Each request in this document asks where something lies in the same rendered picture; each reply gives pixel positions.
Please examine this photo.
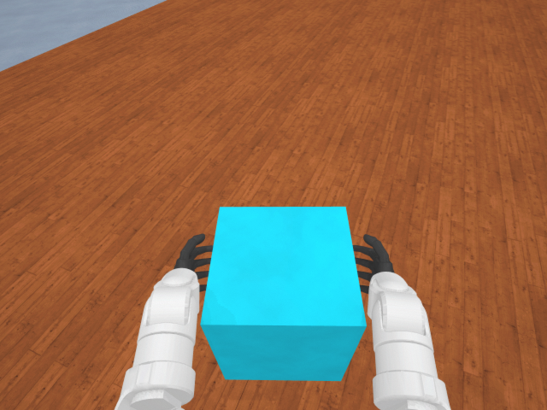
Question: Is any right robot forearm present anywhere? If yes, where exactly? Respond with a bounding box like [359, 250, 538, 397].
[368, 272, 451, 410]

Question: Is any carton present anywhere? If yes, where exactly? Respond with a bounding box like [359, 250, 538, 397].
[200, 207, 367, 381]

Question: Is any left robot forearm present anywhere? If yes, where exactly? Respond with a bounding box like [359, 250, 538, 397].
[115, 268, 199, 410]

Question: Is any left robot hand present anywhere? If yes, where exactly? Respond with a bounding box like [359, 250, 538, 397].
[174, 234, 213, 292]

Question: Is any right robot hand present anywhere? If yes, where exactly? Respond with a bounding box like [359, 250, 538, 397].
[353, 234, 394, 294]

